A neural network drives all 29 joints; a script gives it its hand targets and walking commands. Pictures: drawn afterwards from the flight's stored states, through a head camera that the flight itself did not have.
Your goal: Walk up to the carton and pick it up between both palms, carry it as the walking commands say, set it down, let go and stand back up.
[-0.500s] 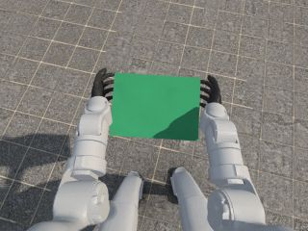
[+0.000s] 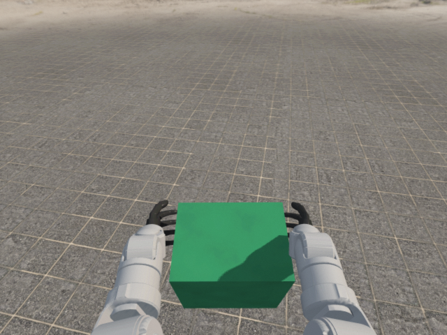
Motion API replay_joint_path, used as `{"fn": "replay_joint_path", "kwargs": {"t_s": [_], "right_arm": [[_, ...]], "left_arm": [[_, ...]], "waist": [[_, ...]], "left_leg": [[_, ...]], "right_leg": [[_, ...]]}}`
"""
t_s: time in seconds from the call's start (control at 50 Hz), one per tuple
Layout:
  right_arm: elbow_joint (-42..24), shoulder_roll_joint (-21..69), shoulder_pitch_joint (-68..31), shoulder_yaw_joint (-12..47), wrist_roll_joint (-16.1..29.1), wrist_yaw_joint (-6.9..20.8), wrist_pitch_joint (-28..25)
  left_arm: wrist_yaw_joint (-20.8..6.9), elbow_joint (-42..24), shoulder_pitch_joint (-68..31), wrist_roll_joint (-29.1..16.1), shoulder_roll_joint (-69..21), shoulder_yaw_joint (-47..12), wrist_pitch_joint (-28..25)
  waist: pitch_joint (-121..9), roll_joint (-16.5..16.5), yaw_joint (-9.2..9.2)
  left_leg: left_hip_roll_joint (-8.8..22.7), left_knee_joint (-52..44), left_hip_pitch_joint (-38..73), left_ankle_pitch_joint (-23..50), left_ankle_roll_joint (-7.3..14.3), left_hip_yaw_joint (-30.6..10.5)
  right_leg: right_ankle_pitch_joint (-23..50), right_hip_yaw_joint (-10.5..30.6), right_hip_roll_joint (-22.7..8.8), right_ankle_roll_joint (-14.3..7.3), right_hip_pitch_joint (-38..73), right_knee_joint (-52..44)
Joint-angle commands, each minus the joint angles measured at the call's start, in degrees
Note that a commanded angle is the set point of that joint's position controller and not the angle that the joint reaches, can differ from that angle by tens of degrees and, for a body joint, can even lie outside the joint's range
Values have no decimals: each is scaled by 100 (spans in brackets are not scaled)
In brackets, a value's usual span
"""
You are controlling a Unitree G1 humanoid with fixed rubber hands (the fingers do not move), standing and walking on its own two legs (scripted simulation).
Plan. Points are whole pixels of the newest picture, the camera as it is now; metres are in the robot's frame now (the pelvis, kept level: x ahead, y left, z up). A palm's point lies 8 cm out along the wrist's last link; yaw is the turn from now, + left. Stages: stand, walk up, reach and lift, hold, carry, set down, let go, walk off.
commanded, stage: reach and lift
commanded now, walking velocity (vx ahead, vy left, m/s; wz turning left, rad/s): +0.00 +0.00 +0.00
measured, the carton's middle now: (230, 258) +0.31 -0.02 -0.03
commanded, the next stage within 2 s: hold in 1.28 s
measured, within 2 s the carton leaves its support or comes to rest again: neither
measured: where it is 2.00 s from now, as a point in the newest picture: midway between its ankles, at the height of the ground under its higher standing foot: outside the picture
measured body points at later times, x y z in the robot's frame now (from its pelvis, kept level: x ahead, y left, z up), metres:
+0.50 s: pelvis +0.02 -0.01 +0.01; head -0.05 -0.01 +0.45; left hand +0.31 +0.14 +0.05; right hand +0.31 -0.16 +0.05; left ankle +0.01 +0.13 -0.73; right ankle +0.04 -0.14 -0.73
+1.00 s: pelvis +0.00 -0.01 +0.01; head -0.07 -0.02 +0.45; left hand +0.30 +0.15 +0.04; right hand +0.31 -0.15 +0.04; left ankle +0.01 +0.13 -0.73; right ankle +0.04 -0.14 -0.73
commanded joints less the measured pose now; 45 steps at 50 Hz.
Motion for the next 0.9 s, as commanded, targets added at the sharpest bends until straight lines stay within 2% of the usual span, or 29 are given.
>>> {"fn": "replay_joint_path", "kwargs": {"t_s": [0.0, 0.04, 0.12, 0.28, 0.36, 0.48, 0.68, 0.88], "right_arm": [[-1509, 6241, -4028, 3659, 2032, 2548, -159], [-1761, 6163, -3710, 3775, 2025, 2512, -84], [-1812, 6154, -3347, 3657, 1938, 2484, -53], [-2025, 6294, -3048, 4057, 2028, 2523, -6], [-1934, 6076, -2987, 4008, 1908, 2538, 45], [-1751, 6043, -3318, 3942, 1855, 2596, -22], [-1573, 6102, -3591, 3843, 1864, 2595, -186], [-1214, 6220, -3677, 3616, 1810, 2632, -240]], "left_arm": [[-1652, -1305, -3530, -1867, -6417, -3529, 155], [-1646, -1532, -3243, -1903, -6378, -3757, 260], [-1704, -1677, -3163, -1850, -6248, -3857, 333], [-1711, -2272, -2992, -1940, -6121, -4043, 312], [-1682, -2175, -2793, -1833, -5969, -3916, 394], [-1713, -2002, -3074, -1819, -5903, -3774, 405], [-1733, -1978, -3588, -1963, -6016, -3926, 338], [-1819, -1498, -3635, -1909, -6101, -3590, 290]], "waist": [[-1996, 4, 29], [-1819, -17, -16], [-1483, 33, -67], [-1744, -10, 229], [-1196, -105, 306], [-1011, -82, 410], [-1627, 45, 365], [-1688, 22, 363]], "left_leg": [[-128, -955, 483, 2000, 49, 237], [-129, -1009, 614, 2189, 32, 194], [-171, -1134, 590, 2008, 24, 196], [-210, -1104, 639, 2367, -11, 223], [-201, -1188, 556, 1824, 11, 239], [-205, -1189, 376, 1164, -5, 301], [-200, -1058, 333, 1280, -63, 302], [-218, -1107, 143, 1263, -65, 364]], "right_leg": [[2096, -502, 302, 14, 1685, -614], [2226, -482, 290, 35, 1688, -704], [2136, -469, 263, 50, 1620, -843], [2582, -417, 251, 46, 1916, -833], [1971, -408, 236, 14, 1659, -958], [1184, -367, 220, -34, 1453, -981], [1231, -414, 273, -59, 1500, -760], [1259, -463, 261, -7, 1523, -787]]}}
